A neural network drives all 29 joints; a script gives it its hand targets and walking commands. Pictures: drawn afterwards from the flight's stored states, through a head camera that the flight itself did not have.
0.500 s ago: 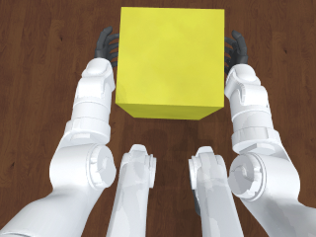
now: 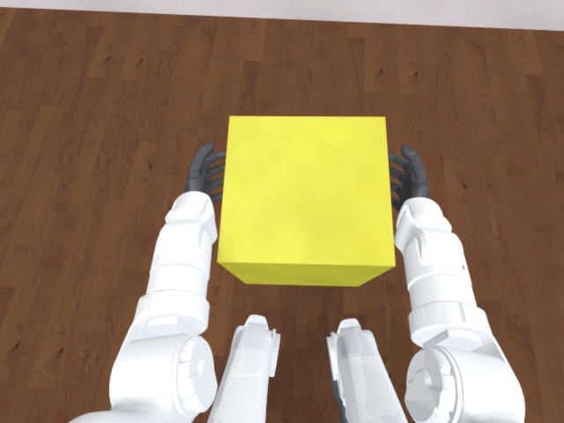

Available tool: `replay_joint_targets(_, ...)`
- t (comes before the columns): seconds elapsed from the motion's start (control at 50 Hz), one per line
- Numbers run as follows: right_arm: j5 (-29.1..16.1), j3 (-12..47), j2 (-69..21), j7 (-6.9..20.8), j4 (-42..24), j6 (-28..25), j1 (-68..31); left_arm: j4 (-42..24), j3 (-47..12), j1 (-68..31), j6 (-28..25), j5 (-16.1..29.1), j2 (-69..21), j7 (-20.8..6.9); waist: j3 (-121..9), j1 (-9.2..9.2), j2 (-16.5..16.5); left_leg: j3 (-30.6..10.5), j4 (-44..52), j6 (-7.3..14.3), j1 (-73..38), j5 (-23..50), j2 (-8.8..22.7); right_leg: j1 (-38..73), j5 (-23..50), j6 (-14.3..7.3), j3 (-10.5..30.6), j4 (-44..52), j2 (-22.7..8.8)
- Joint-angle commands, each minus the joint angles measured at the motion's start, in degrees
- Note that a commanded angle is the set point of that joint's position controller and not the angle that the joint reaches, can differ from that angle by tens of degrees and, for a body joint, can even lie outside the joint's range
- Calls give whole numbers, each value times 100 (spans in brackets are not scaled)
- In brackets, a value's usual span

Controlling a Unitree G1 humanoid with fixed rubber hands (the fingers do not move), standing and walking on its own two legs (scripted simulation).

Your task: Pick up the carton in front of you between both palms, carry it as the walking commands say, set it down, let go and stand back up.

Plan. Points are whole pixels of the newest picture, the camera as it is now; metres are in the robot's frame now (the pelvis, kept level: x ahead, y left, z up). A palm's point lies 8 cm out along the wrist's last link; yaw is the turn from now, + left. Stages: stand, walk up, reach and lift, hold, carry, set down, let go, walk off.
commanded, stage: reach and lift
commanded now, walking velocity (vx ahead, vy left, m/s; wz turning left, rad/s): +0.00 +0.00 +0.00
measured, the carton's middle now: (303, 214) +0.43 +0.01 -0.11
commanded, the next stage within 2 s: hold in 1.84 s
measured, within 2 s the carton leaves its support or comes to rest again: neither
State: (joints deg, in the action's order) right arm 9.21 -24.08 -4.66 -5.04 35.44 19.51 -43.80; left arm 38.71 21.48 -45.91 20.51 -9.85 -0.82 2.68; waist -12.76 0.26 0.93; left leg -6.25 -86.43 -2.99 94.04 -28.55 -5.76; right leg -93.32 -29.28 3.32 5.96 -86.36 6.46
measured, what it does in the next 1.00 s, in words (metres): rises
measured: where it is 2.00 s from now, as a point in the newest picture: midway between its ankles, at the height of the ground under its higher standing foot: (299, 408)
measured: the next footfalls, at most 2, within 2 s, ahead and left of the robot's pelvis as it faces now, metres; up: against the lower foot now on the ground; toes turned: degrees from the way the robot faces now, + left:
none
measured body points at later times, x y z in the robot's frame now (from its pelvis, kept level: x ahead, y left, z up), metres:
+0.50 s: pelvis +0.05 +0.00 +0.14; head +0.13 +0.00 +0.58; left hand +0.40 +0.16 +0.10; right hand +0.40 -0.15 +0.11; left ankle +0.08 +0.13 -0.54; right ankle +0.08 -0.13 -0.54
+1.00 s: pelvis +0.06 +0.00 +0.20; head +0.03 +0.00 +0.64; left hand +0.36 +0.15 +0.21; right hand +0.37 -0.15 +0.21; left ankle +0.08 +0.13 -0.54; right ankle +0.08 -0.13 -0.54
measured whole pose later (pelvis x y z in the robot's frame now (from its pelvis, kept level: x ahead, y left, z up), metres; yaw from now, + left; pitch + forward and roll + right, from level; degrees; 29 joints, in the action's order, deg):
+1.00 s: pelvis +0.06 +0.00 +0.20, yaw +0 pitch -3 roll +0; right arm 15.8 -16.5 -9.0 0.1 23.6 34.3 -16.5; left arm 23.6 16.3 -16.3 35.0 -16.0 -9.0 0.5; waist -2.6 -0.1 0.1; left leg -8.3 -26.9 -0.9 10.9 -13.1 -2.6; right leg -10.3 -13.7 0.7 8.5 -26.9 2.8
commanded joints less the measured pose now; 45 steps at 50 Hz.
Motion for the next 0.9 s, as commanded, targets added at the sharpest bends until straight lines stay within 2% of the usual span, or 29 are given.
replay_joint_targets(0.0,-810,3430,-6204,1459,252,-62,-3440,48,-3153,-3223,-156,866,-6381,-1426,-4568,54,-146,791,1357,131,-3391,1336,-405,2889,1246,-101,-766,1352,410)
replay_joint_targets(0.2,-626,3484,-6276,1453,257,-236,-2291,-16,-3206,-2139,-342,698,-6426,-1400,-3714,30,-115,517,2529,203,-4607,1608,-306,4146,1555,-153,-473,2540,285)
replay_joint_targets(0.42,-575,3853,-6234,1507,-33,-214,-1022,-366,-3581,-921,-338,668,-6486,-1390,-2789,-4,-141,238,3924,239,-6270,2331,-170,5857,2278,-228,-207,3941,117)
replay_joint_targets(0.54,-590,4062,-6188,1582,-306,26,-384,-667,-3806,-295,-111,730,-6475,-1411,-2189,-22,-129,138,4726,231,-7207,2871,-98,6856,2824,-229,-126,4743,32)
replay_joint_targets(0.68,-727,4353,-6084,1692,-870,575,207,-1261,-4132,266,449,875,-6471,-1479,-1396,-29,-129,119,5597,211,-8224,3248,-4,7908,3213,-231,-109,5622,-51)
replay_joint_targets(0.78,-788,4440,-6063,1772,-1280,1063,443,-1738,-4231,478,947,908,-6386,-1526,-720,-49,-98,129,6141,201,-8615,3107,35,8466,3176,-224,-103,6155,-73)
replay_joint_targets(0.88,-604,4023,-5922,1864,-1139,1408,347,-1632,-3796,402,1286,703,-6225,-1605,183,-28,-76,191,6445,243,-8568,2125,40,8406,2211,-265,-136,6481,-120)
